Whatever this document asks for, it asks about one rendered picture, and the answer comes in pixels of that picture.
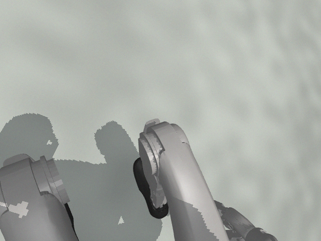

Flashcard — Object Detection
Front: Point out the right robot hand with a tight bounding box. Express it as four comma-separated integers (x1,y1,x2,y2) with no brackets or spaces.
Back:
214,200,256,241

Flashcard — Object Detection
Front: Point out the right robot arm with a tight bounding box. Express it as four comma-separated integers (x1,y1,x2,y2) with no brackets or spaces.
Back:
245,227,278,241

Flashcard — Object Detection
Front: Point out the right robot foot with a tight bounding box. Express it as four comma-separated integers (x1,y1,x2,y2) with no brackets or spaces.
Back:
133,158,169,219

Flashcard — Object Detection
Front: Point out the left robot foot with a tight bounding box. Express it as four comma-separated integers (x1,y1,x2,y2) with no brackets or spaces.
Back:
64,203,79,241

